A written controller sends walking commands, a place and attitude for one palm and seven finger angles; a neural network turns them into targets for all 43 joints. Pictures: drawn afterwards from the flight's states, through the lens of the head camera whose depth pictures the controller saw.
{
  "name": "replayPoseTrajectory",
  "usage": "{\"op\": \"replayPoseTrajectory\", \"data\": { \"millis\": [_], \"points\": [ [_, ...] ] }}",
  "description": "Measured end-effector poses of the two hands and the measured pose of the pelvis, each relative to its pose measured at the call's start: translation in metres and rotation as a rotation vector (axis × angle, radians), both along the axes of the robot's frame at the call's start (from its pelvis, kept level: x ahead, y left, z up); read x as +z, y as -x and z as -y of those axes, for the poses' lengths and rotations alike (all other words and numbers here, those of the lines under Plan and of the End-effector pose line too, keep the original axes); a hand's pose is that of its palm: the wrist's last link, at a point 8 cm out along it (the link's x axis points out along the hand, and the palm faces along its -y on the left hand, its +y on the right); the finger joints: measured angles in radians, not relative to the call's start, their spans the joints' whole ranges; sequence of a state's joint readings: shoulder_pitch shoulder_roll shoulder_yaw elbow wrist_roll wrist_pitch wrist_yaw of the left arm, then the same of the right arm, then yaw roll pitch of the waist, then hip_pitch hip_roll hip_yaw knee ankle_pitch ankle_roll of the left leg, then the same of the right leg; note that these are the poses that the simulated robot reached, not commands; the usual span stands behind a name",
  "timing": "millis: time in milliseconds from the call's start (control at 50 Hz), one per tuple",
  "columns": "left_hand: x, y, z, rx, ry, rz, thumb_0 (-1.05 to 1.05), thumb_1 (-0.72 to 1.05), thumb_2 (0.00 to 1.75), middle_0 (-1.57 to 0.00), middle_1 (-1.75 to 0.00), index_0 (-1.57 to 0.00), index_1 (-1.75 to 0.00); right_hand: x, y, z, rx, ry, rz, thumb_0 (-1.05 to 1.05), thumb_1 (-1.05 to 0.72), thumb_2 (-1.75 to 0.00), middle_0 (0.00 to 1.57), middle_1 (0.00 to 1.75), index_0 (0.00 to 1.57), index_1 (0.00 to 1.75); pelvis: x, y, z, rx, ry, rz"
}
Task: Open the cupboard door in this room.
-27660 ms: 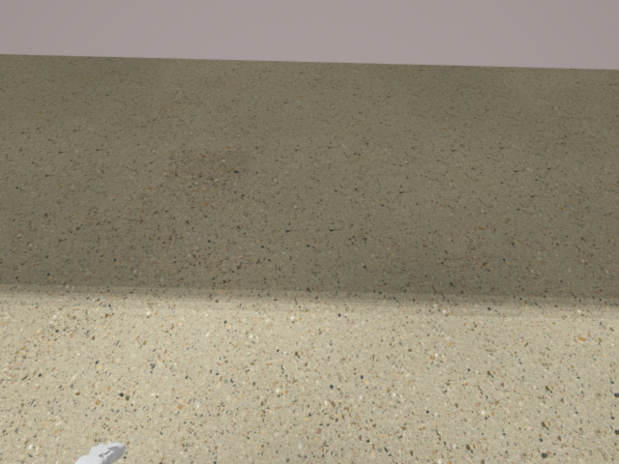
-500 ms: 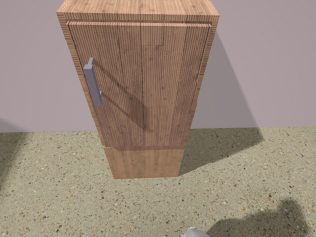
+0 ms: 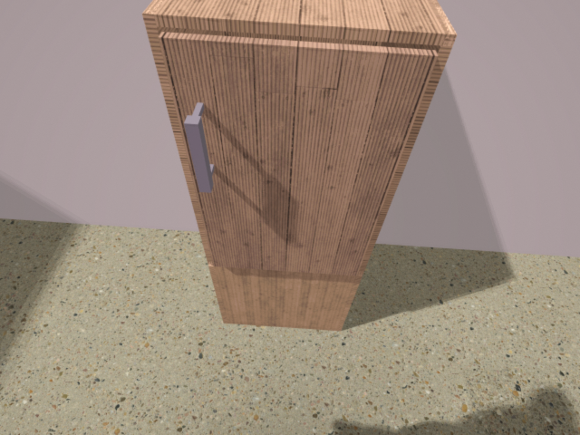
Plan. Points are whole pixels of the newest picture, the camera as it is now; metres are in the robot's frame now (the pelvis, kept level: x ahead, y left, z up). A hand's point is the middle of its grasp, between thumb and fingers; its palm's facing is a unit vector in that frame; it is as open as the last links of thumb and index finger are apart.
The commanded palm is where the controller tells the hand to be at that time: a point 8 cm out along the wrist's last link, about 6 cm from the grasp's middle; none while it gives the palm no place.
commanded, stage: come to a stop and stand still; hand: left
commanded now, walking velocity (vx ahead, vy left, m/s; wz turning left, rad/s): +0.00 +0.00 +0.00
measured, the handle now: (202, 149) +0.53 +0.18 +0.09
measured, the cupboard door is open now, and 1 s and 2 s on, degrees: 0 0 0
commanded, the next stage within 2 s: look again from close up in 0.42 s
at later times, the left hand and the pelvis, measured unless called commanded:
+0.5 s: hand out of the picture -0.02 +0.18 -0.17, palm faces +0.00 -0.98 -0.22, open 7.3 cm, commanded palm none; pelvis -0.02 +0.00 +0.00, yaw +0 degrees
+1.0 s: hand out of the picture +0.02 +0.16 -0.17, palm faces +0.00 -0.98 -0.20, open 7.3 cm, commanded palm none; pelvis +0.01 -0.01 +0.00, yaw +0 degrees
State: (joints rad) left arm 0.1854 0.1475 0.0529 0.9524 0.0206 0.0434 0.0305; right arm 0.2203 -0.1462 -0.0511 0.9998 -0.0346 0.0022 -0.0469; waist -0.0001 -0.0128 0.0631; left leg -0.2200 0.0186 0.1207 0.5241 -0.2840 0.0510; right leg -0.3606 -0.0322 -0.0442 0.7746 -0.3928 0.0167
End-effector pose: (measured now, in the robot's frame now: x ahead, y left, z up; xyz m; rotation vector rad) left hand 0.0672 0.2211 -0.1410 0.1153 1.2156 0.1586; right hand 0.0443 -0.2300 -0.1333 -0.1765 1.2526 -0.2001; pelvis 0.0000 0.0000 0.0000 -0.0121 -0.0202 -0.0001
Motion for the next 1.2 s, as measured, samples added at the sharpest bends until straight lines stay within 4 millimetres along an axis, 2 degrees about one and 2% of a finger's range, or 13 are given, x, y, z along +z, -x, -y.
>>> {"op": "replayPoseTrajectory", "data": {
  "millis": [100,240,340,500,620,740,1100,1120,1140,1200],
  "points": [
    [0.001,0.035,-0.003,-0.002,-0.045,-0.065,-0.01,0.93,0.9,-0.2,-0.3,-0.2,-0.3,-0.005,-0.014,0.008,0.0,-0.028,0.044,0.01,-0.93,-0.9,0.2,0.3,0.2,0.3,-0.002,0.003,0.006,-0.011,-0.016,0.004],
    [0.001,0.079,0.0,-0.02,-0.052,-0.143,0.0,0.91,0.9,-0.2,-0.3,-0.2,-0.3,-0.005,-0.002,0.005,0.015,-0.056,0.048,0.01,-0.92,-0.9,0.2,0.3,0.2,0.3,-0.001,0.013,0.007,-0.004,-0.008,0.008],
    [0.002,0.09,-0.003,-0.018,-0.044,-0.137,0.0,0.91,0.9,-0.2,-0.3,-0.2,-0.3,-0.009,0.018,0.003,0.041,-0.057,0.021,0.0,-0.92,-0.9,0.2,0.3,0.2,0.3,-0.002,0.018,0.003,0.004,-0.01,0.011],
    [0.006,0.091,-0.003,-0.031,-0.043,-0.141,0.0,0.91,0.9,-0.2,-0.3,-0.2,-0.3,-0.012,0.049,-0.002,0.038,-0.078,-0.063,0.01,-0.91,-0.9,0.2,0.3,0.2,0.3,0.001,0.02,0.003,0.001,-0.02,-0.002],
    [0.005,0.083,0.002,-0.038,-0.033,-0.148,0.0,0.91,0.9,-0.2,-0.3,-0.2,-0.3,-0.012,0.062,-0.004,0.024,-0.087,-0.116,0.01,-0.91,-0.9,0.2,0.3,0.2,0.3,0.003,0.016,0.006,0.0,-0.021,-0.01],
    [0.002,0.07,0.008,-0.044,-0.021,-0.147,0.0,0.91,0.9,-0.2,-0.3,-0.2,-0.3,-0.01,0.063,-0.005,0.013,-0.087,-0.143,0.01,-0.91,-0.9,0.2,0.3,0.2,0.3,0.004,0.009,0.008,-0.003,-0.02,-0.011],
    [0.0,0.046,0.009,-0.035,-0.023,-0.147,0.0,0.92,0.9,-0.2,-0.3,-0.2,-0.3,-0.006,0.022,0.006,0.024,-0.049,-0.115,0.01,-0.91,-0.9,0.2,0.3,0.2,0.3,0.004,-0.012,0.012,-0.001,-0.012,-0.014],
    [0.005,0.037,0.006,0.025,-0.023,-0.101,0.01,0.92,0.9,-0.2,-0.3,-0.21,-0.3,-0.004,0.017,0.008,0.02,-0.042,-0.08,0.01,-0.92,-0.9,0.2,0.3,0.2,0.3,0.004,-0.012,0.012,0.004,-0.01,-0.014],
    [0.019,0.019,0.0,0.066,-0.038,0.018,0.02,0.93,0.9,-0.2,-0.3,-0.21,-0.3,-0.001,0.008,0.011,0.027,-0.026,-0.013,0.01,-0.92,-0.9,0.2,0.3,0.2,0.3,0.003,-0.013,0.012,0.006,-0.015,-0.014],
    [0.078,-0.04,-0.01,0.108,-0.097,0.436,0.02,0.92,0.89,-0.2,-0.31,-0.21,-0.31,0.01,-0.026,0.019,0.046,0.004,0.209,0.02,-0.91,-0.9,0.2,0.3,0.2,0.3,0.0,-0.013,0.013,0.034,-0.027,-0.022]
  ]
}}
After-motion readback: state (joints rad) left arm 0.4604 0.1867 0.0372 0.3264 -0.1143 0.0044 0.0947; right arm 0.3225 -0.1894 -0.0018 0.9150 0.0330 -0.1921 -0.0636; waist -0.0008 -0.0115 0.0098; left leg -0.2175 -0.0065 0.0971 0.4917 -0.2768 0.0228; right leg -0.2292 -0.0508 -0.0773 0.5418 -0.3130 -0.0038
